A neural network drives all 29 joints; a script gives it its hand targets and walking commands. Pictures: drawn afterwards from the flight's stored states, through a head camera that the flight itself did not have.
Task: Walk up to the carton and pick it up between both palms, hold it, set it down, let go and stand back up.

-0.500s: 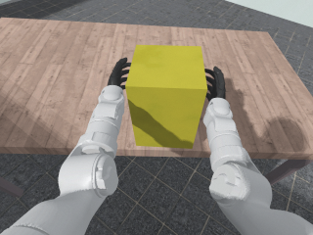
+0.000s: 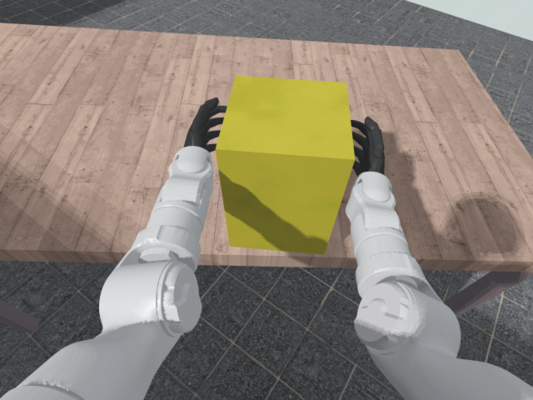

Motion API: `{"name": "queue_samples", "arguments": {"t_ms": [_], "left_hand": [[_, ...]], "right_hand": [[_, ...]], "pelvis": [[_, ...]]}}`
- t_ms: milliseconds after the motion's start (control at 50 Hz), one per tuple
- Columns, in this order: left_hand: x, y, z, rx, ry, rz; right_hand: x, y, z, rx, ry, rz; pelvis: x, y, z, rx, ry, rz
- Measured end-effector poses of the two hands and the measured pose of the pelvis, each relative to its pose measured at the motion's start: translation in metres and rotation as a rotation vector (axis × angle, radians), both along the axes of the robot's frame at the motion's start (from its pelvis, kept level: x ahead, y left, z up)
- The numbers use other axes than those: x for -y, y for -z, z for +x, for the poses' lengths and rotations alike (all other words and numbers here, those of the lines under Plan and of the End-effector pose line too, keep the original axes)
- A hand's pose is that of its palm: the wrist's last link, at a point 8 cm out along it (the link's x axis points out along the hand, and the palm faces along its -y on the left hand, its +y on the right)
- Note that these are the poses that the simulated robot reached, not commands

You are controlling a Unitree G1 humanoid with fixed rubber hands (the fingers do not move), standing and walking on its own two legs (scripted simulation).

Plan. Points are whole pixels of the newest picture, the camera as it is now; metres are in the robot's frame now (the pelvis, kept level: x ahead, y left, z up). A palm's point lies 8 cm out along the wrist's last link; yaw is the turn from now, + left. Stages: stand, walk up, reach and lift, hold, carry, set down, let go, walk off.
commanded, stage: set down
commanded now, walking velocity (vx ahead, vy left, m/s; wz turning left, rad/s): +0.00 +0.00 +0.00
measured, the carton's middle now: (283, 171) +0.45 -0.04 +0.06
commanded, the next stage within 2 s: none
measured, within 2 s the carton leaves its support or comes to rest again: rests again in 0.06 s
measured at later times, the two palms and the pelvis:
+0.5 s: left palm (200, 152) +0.45 +0.09 +0.11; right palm (369, 177) +0.40 -0.17 +0.10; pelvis +0.00 +0.00 +0.00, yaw +0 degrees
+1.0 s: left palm (201, 152) +0.45 +0.09 +0.11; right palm (370, 180) +0.40 -0.17 +0.10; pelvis +0.00 +0.00 +0.00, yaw +0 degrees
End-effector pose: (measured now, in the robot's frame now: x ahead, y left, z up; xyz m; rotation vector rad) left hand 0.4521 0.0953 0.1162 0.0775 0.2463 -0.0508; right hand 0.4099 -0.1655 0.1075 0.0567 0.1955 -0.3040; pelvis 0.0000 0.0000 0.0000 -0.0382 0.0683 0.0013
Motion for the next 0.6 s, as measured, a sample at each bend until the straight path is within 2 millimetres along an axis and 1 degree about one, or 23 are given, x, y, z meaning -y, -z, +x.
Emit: {"name": "queue_samples", "arguments": {"t_ms": [100,600], "left_hand": [[0.0010,0.0038,-0.0009,-0.013,0.008,-0.005],[0.0028,0.0056,-0.0023,-0.005,0.032,-0.023]], "right_hand": [[0.0012,0.0050,-0.0027,-0.011,0.005,0.000],[0.0037,0.0096,-0.0074,-0.013,0.010,-0.012]], "pelvis": [[0.0000,0.0000,0.0000,0.000,0.000,0.000],[0.0004,0.0000,-0.0007,0.000,0.001,0.001]]}}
